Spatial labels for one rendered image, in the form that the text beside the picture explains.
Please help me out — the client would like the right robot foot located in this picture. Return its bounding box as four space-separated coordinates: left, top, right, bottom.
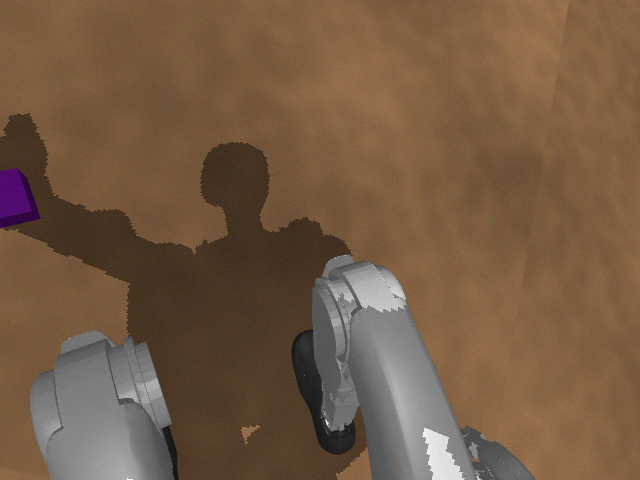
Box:
292 330 356 455

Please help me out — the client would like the small box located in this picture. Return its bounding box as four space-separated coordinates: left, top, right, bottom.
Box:
0 168 41 228

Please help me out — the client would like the right robot hand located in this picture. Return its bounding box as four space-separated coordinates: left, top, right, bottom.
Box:
460 426 536 480

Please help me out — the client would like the left robot foot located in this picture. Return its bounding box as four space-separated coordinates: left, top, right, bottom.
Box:
162 426 179 480

